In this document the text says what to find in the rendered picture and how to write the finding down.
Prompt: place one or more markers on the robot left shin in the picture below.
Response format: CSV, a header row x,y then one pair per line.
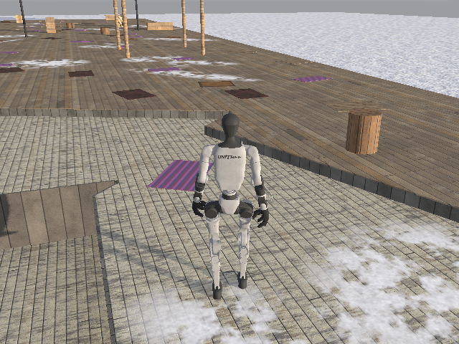
x,y
215,265

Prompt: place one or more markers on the robot right forearm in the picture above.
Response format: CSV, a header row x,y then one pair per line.
x,y
261,196

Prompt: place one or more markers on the robot left upper arm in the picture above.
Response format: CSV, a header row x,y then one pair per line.
x,y
207,151

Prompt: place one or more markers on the right robot hand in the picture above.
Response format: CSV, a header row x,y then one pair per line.
x,y
264,218

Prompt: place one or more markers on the robot left forearm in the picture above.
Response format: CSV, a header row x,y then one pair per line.
x,y
198,191

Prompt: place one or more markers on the robot right upper arm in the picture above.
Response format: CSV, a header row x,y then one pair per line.
x,y
252,152

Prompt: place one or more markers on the left robot hand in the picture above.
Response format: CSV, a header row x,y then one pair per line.
x,y
196,206

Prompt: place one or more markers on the right robot foot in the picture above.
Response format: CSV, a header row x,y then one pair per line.
x,y
242,282

